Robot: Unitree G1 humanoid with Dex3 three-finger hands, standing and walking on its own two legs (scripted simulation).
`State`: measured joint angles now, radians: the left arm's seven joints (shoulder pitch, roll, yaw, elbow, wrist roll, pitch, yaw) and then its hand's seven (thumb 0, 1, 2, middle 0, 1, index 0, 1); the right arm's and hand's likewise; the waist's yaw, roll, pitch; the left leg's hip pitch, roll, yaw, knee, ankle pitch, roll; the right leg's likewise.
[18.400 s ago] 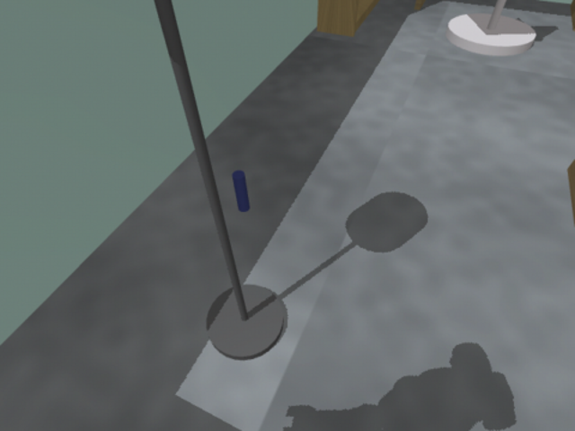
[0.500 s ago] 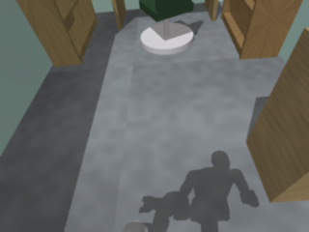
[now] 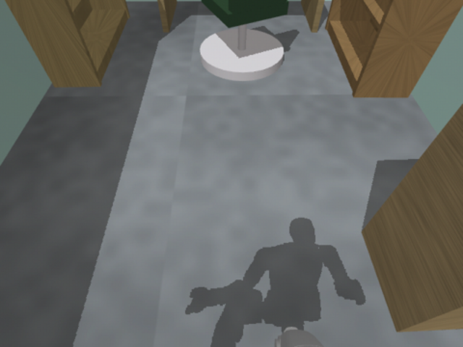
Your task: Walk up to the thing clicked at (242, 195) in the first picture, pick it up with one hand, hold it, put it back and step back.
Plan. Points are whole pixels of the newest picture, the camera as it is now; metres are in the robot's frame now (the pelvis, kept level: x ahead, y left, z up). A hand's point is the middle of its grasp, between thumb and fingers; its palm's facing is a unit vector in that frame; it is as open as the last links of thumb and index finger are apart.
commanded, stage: walk up
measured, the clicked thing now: out of the picture -0.21 +0.83 -0.65
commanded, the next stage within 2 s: stand in 0.86 s
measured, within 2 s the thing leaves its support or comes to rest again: neither
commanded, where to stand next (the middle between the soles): +0.09 +0.00 m, yaw +0 degrees
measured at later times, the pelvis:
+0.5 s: pelvis +0.01 -0.01 +0.01, yaw +1 degrees
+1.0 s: pelvis +0.03 -0.01 +0.02, yaw +2 degrees
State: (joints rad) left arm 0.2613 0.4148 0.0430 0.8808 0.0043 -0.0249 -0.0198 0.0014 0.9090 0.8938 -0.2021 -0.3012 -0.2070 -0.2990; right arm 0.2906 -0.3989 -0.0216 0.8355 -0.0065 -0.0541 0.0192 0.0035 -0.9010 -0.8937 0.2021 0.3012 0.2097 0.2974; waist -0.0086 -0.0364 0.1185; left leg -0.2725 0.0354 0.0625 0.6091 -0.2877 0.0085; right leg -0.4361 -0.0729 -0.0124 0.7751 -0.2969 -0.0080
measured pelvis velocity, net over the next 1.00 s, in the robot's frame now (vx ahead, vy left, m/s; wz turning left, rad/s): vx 0.03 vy -0.01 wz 0.03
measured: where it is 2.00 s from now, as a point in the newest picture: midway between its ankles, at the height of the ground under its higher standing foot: outside the picture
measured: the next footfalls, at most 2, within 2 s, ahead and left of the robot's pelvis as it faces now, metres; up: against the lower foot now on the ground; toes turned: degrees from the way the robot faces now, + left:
right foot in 0.04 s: +0.11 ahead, -0.14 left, +0.00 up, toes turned -3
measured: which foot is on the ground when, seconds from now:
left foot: down 0.00-1.00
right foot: up 0.00-0.02, down 0.04-1.00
